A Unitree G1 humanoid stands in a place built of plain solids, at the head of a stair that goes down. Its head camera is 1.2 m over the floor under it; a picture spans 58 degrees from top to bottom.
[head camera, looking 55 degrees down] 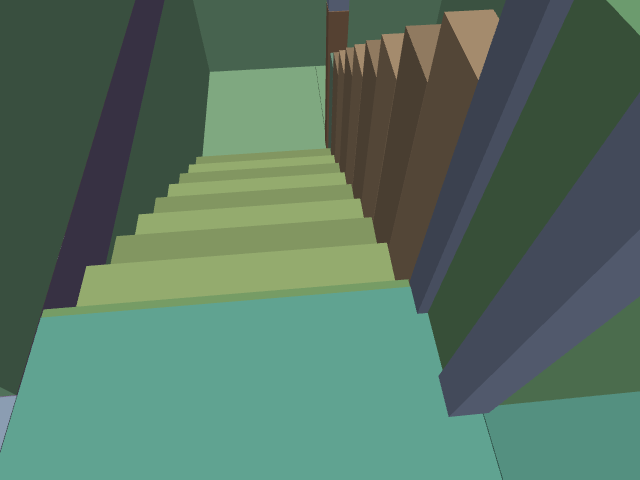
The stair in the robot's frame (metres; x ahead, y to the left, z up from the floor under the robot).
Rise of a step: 0.17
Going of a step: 0.26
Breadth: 1.13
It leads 5 degrees to the left of straight ahead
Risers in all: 9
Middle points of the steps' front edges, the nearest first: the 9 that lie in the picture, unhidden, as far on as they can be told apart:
0.64 0.28 0.00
0.90 0.30 -0.17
1.16 0.33 -0.34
1.41 0.35 -0.51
1.67 0.38 -0.69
1.93 0.40 -0.86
2.19 0.43 -1.03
2.45 0.45 -1.20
2.71 0.47 -1.38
